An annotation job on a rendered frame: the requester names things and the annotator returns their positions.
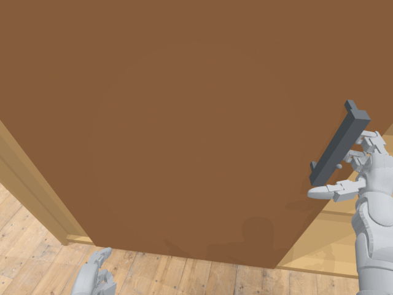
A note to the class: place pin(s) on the right robot hand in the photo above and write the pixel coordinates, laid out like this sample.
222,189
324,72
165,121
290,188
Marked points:
377,170

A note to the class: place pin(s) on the wardrobe door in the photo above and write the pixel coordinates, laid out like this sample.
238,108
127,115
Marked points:
186,128
22,167

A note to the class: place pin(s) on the robot right forearm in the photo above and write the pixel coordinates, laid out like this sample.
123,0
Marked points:
373,225

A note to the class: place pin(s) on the left robot hand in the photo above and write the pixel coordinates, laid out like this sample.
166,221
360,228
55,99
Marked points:
89,278

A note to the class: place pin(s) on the handle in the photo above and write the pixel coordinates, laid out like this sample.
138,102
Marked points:
350,129

